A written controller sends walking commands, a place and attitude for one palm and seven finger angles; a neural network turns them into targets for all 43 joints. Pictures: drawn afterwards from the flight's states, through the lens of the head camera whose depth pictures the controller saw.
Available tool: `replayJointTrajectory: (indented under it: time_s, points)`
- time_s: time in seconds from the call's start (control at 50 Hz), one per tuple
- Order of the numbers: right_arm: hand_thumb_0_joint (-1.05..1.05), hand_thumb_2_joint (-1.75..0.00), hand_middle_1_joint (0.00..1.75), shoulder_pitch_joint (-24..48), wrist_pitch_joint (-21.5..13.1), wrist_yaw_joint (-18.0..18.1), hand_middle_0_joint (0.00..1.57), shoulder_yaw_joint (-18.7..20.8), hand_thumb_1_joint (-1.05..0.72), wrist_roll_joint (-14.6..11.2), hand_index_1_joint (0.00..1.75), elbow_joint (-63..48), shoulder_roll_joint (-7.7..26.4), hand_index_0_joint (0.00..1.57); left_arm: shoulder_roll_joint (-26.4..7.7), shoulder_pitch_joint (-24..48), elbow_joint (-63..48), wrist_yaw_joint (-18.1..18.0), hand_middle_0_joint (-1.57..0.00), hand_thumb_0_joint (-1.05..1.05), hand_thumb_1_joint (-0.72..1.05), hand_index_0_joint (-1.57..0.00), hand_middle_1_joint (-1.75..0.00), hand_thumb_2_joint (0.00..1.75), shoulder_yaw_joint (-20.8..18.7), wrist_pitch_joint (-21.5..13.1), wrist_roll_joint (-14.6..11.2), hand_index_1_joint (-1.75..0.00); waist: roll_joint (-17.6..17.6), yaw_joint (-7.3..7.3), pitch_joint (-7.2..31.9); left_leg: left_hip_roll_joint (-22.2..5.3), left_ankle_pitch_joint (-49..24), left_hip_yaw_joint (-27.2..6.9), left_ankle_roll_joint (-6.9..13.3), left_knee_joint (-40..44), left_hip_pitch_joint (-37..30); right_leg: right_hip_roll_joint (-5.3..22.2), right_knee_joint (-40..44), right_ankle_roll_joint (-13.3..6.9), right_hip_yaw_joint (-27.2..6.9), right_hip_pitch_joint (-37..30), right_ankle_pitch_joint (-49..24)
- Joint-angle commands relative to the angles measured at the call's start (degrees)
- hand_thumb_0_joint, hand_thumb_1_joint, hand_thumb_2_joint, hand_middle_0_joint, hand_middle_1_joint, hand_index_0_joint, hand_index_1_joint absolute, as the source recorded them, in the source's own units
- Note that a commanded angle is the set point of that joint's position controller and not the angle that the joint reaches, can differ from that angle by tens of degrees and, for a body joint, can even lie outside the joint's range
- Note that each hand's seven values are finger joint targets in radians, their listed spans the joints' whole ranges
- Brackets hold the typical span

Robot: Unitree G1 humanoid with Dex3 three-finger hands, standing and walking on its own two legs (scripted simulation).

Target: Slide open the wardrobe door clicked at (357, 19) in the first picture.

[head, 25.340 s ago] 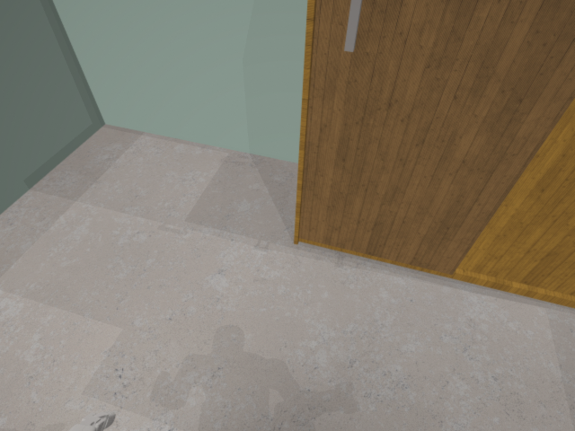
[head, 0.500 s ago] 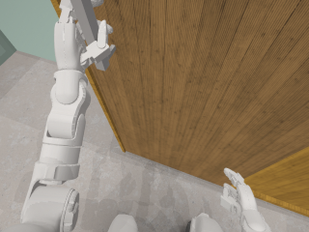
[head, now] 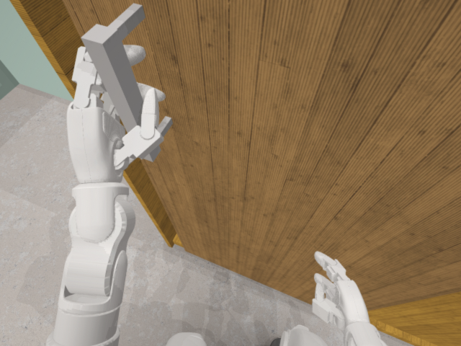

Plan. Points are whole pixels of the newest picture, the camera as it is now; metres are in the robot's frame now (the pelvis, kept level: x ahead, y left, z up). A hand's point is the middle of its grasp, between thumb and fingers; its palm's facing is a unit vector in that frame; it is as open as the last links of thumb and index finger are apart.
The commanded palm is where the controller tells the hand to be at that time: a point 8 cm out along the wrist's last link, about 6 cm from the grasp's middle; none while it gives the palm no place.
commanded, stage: step sideways, sliding the door along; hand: left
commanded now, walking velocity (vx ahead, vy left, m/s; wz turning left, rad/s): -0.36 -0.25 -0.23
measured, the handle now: (142, 94) +0.34 +0.20 +0.22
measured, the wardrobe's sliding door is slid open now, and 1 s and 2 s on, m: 0.07 0.23 0.35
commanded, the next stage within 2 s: none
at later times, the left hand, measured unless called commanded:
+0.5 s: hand (214, 152) +0.29 +0.10 +0.22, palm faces +0.03 -1.00 -0.02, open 6.4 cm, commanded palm +0.26 +0.10 +0.20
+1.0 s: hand (284, 178) +0.28 +0.02 +0.21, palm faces +0.02 -1.00 -0.02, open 6.4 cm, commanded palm +0.25 +0.02 +0.20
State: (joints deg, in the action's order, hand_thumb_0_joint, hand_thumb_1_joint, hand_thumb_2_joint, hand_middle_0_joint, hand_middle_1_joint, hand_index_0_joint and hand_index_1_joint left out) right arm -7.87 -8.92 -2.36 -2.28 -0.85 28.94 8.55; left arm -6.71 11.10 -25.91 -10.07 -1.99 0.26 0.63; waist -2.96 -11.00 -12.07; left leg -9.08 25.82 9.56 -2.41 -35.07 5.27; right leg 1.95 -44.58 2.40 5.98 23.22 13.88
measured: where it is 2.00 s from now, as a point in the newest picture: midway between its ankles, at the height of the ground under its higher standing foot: outside the picture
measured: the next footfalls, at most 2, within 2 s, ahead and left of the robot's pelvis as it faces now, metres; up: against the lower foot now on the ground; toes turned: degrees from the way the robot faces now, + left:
right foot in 0.02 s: +0.09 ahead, -0.13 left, +0.00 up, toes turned -6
left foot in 0.22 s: +0.02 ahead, +0.14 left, +0.00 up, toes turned +6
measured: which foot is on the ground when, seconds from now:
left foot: down 0.00-0.10, up 0.12-0.20, down 0.22-0.68, up 0.70-0.90, down 0.92-1.00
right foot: up 0.00-0.00, down 0.02-0.22, up 0.24-0.64, down 0.66-0.92, up 0.94-1.00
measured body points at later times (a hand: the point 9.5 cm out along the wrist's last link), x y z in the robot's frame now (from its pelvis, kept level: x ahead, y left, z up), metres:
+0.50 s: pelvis +0.00 -0.01 +0.02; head +0.07 +0.02 +0.46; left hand +0.28 +0.15 +0.22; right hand +0.21 -0.18 -0.06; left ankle -0.02 +0.13 -0.73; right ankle +0.02 -0.15 -0.66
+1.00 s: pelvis -0.09 -0.07 +0.00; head -0.01 -0.05 +0.44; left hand +0.27 +0.08 +0.21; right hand +0.07 -0.33 -0.08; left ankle -0.08 +0.02 -0.73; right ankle -0.04 -0.19 -0.67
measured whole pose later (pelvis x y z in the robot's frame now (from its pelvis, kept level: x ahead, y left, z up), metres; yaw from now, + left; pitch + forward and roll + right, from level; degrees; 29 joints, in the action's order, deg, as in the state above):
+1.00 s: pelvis -0.09 -0.07 +0.00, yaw -8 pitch -1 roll -2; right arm -5.2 -2.7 -0.8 2.0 -0.8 34.1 12.3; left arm -10.6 17.5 -16.7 -8.6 -3.5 -4.6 -1.4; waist 1.5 -2.2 -12.0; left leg -2.1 19.9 5.9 2.7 -35.0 13.8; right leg -3.6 -55.7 -0.7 -0.8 30.9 23.7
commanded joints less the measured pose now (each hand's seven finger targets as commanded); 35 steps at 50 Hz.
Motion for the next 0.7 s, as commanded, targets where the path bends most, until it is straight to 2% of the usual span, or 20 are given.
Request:
replayJointTrajectory:
  time_s: [0.0, 0.02, 0.04, 0.06, 0.08, 0.12, 0.14, 0.16, 0.18, 0.2, 0.22, 0.26, 0.32, 0.36, 0.54, 0.6, 0.62, 0.64, 0.66, 0.68]
  points:
    - [0.00, -0.90, 0.30, 6.32, -3.76, 0.54, 0.20, 1.44, -0.90, -0.54, 0.30, -9.38, 5.97, 0.20, 3.95, 19.53, -26.20, 7.37, -0.45, 0.00, 0.90, -0.45, -1.40, 0.90, 22.78, -11.14, -1.25, -1.40, -5.16, 11.47, 26.07, -8.55, -65.72, -0.38, 4.98, -12.85, -12.21, -0.85, 11.60, 0.36, 2.06, -6.97, -17.65]
    - [0.00, -0.90, 0.30, 7.32, -3.47, 0.76, 0.20, 1.37, -0.90, -0.65, 0.30, -9.59, 5.77, 0.20, 2.66, 17.58, -27.08, 7.25, -0.45, 0.00, 0.90, -0.45, -1.40, 0.90, 21.60, -11.32, -0.83, -1.40, 0.92, 11.09, 25.87, -7.31, -57.91, -0.74, 4.13, -17.60, -5.46, 2.55, 11.60, -0.41, -1.12, -11.93, -33.36]
    - [0.00, -0.90, 0.30, 7.68, -3.32, 1.44, 0.20, 1.70, -0.90, -0.56, 0.30, -9.38, 5.81, 0.20, 1.10, 15.57, -28.12, 6.73, -0.45, 0.00, 0.90, -0.45, -1.40, 0.90, 20.31, -11.43, -0.26, -1.40, 5.87, 10.85, 26.94, -2.37, -40.28, -0.67, 2.38, -24.23, 3.22, 9.95, 11.88, -3.90, -10.37, -16.59, -57.67]
    - [0.00, -0.90, 0.30, 7.50, -3.32, 1.50, 0.20, 2.21, -0.90, -0.86, 0.30, -9.58, 5.41, 0.20, 0.25, 10.98, -26.06, 6.09, -0.45, 0.00, 0.90, -0.45, -1.40, 0.90, 18.83, -11.23, -0.40, -1.40, 19.44, 9.06, 26.01, 5.92, -3.04, -2.85, 0.16, -29.87, 14.31, 15.55, 11.49, -10.71, -21.80, -23.65, -85.45]
    - [0.00, -0.90, 0.30, 6.30, -3.32, 1.32, 0.20, 3.10, -0.90, -0.71, 0.30, -10.11, 5.89, 0.20, 0.49, 7.66, -27.38, 5.53, -0.45, 0.00, 0.90, -0.45, -1.40, 0.90, 18.47, -11.31, -0.53, -1.40, 22.70, 8.54, 24.82, 6.67, 16.47, -8.69, 0.66, -29.72, 19.65, 18.89, 12.02, -12.68, -26.21, -24.14, -89.83]
    - [0.00, -0.90, 0.30, 4.68, -2.46, 0.84, 0.20, 2.15, -0.90, -0.47, 0.30, -8.56, 5.40, 0.20, 2.07, 7.35, -32.87, 5.94, -0.45, 0.00, 0.90, -0.45, -1.40, 0.90, 20.65, -13.08, -0.82, -1.40, 16.85, 9.93, 25.04, 4.01, 15.01, -11.66, 1.14, -17.43, 19.74, 18.23, 10.04, -12.22, -23.26, -24.87, -77.13]
    - [0.00, -0.90, 0.30, 6.55, -2.84, 0.31, 0.20, 0.77, -0.90, 1.12, 0.30, -7.89, 4.69, 0.20, 1.29, 8.66, -36.70, 6.34, -0.45, 0.00, 0.90, -0.45, -1.40, 0.90, 20.01, -14.40, -1.54, -1.40, 5.79, 11.72, 22.80, 4.34, 0.25, -7.51, 0.47, -3.44, 10.00, 11.95, 11.02, -6.49, -13.04, -15.54, -63.64]
    - [0.00, -0.90, 0.30, 5.72, -2.02, 0.01, 0.20, 1.16, -0.90, 0.40, 0.30, -6.84, 5.22, 0.20, 1.54, 8.42, -35.57, 6.57, -0.45, 0.00, 0.90, -0.45, -1.40, 0.90, 21.05, -15.28, -1.25, -1.40, 4.42, 13.50, 23.10, 1.01, -18.96, -6.44, 0.24, 8.58, 1.21, 8.88, 2.35, -5.04, -8.00, -9.97, -51.56]
    - [0.00, -0.90, 0.30, 6.02, -1.48, -0.44, 0.20, 3.03, -0.90, 0.68, 0.30, -7.53, 8.01, 0.20, 1.02, 6.73, -34.87, 6.74, -0.45, 0.00, 0.90, -0.45, -1.40, 0.90, 20.41, -16.25, -0.70, -1.40, -6.78, 12.37, 26.30, -9.93, -53.88, -16.56, 4.31, 10.82, -11.18, 1.65, -9.90, -1.40, -4.23, 3.21, -15.76]
    - [0.00, -0.90, 0.30, 6.59, -0.99, -1.42, 0.20, 4.20, -0.90, 0.66, 0.30, -9.42, 9.37, 0.20, 2.54, 4.91, -33.53, 7.36, -0.45, 0.00, 0.90, -0.45, -1.40, 0.90, 21.86, -17.28, -0.28, -1.40, -12.52, 9.60, 31.34, -19.97, -79.26, -23.59, 10.12, 7.29, -15.74, 0.84, -20.04, -1.71, -6.60, 9.32, 16.71]
    - [0.00, -0.90, 0.30, 6.62, -1.17, -1.78, 0.20, 4.58, -0.90, 0.41, 0.30, -9.35, 9.37, 0.20, 2.86, 4.24, -29.15, 7.57, -0.45, 0.00, 0.90, -0.45, -1.40, 0.90, 21.44, -17.94, 0.24, -1.40, -6.37, 9.74, 34.05, -20.02, -76.38, -19.87, 12.24, 6.77, -15.25, 0.39, -26.06, -2.09, -8.85, 8.24, 21.17]
    - [0.00, -0.90, 0.30, 6.15, -1.75, -1.19, 0.20, 4.87, -0.90, 0.44, 0.30, -9.96, 8.72, 0.20, 0.63, 9.35, -31.75, 7.14, -0.45, 0.00, 0.90, -0.45, -1.40, 0.90, 18.19, -17.57, 0.31, -1.40, -5.05, 10.93, 30.31, -18.47, -75.34, -15.12, 11.37, 6.88, -16.45, -0.22, -26.91, -1.63, -7.22, 12.41, 20.03]
    - [0.00, -0.90, 0.30, 5.25, -2.28, -1.07, 0.20, 4.45, -0.90, 0.57, 0.30, -7.86, 7.91, 0.20, 1.72, 8.53, -25.18, 6.62, -0.45, 0.00, 0.90, -0.45, -1.40, 0.90, 18.33, -15.86, 0.96, -1.40, -11.49, 11.10, 27.36, -14.01, -75.19, -7.98, 7.45, 6.90, -22.39, -0.46, -21.15, -0.93, -2.54, 16.63, 13.36]
    - [0.00, -0.90, 0.30, 6.07, -2.20, -0.75, 0.20, 4.25, -0.90, 0.87, 0.30, -7.31, 7.67, 0.20, 1.50, 9.42, -23.01, 6.75, -0.45, 0.00, 0.90, -0.45, -1.40, 0.90, 18.05, -15.40, 1.26, -1.40, -11.85, 11.00, 26.03, -13.51, -72.71, -5.06, 6.50, 8.00, -21.08, -0.98, -16.00, -0.42, -1.52, 13.68, 10.30]
    - [0.00, -0.90, 0.30, 9.56, -1.96, 0.74, 0.20, 2.86, -0.90, 0.99, 0.30, -6.95, 6.28, 0.20, -0.24, 12.68, -19.34, 6.37, -0.45, 0.00, 0.90, -0.45, -1.40, 0.90, 15.48, -13.01, -0.29, -1.40, -15.86, 11.16, 22.79, -14.97, -62.24, -2.09, 6.01, 10.16, -13.78, -2.37, 1.63, -0.43, -0.98, 0.44, 2.89]
    - [0.00, -0.90, 0.30, 10.72, -1.90, 0.91, 0.20, 2.36, -0.90, 0.03, 0.30, -7.02, 6.19, 0.20, 0.53, 14.12, -19.73, 6.12, -0.45, 0.00, 0.90, -0.45, -1.40, 0.90, 16.38, -12.69, -0.86, -1.40, -10.74, 10.35, 23.42, -13.97, -50.06, -2.80, 5.25, 3.64, -8.20, -1.92, 12.05, -0.58, -1.17, -8.11, -6.83]
    - [0.00, -0.90, 0.30, 10.90, -1.80, 1.05, 0.20, 2.23, -0.90, -0.54, 0.30, -6.96, 5.63, 0.20, -0.39, 15.00, -20.38, 6.03, -0.45, 0.00, 0.90, -0.45, -1.40, 0.90, 15.88, -12.69, -0.78, -1.40, -4.99, 10.10, 24.51, -10.80, -41.95, -1.98, 4.11, -1.03, -6.33, -0.40, 17.38, -0.53, -2.18, -11.11, -17.88]
    - [0.00, -0.90, 0.30, 10.52, -1.50, 1.42, 0.20, 2.23, -0.90, -1.15, 0.30, -6.91, 4.87, 0.20, -2.77, 16.13, -20.72, 5.69, -0.45, 0.00, 0.90, -0.45, -1.40, 0.90, 14.77, -12.29, -0.65, -1.40, 4.44, 10.76, 25.22, -4.78, -25.81, 0.33, 2.10, -5.84, -2.76, 3.70, 21.81, -1.30, -5.43, -13.30, -39.68]
    - [0.00, -0.90, 0.30, 11.32, -1.29, 2.03, 0.20, 2.01, -0.90, -0.97, 0.30, -7.19, 4.03, 0.20, -5.90, 14.86, -20.73, 5.20, -0.45, 0.00, 0.90, -0.45, -1.40, 0.90, 12.80, -12.04, -0.56, -1.40, 14.32, 9.98, 26.08, 2.99, 1.48, -0.51, -0.09, -14.28, 9.12, 12.39, 20.76, -5.84, -17.42, -18.00, -63.96]
    - [0.00, -0.90, 0.30, 13.21, -2.27, 2.97, 0.20, 1.19, -0.90, -0.36, 0.30, -6.50, 4.24, 0.20, -8.15, 9.21, -20.38, 4.31, -0.45, 0.00, 0.90, -0.45, -1.40, 0.90, 9.58, -12.29, -0.39, -1.40, 15.13, 7.50, 24.69, 8.67, 12.45, -5.87, 0.01, -19.44, 12.22, 14.32, 24.26, -7.61, -22.55, -14.10, -66.00]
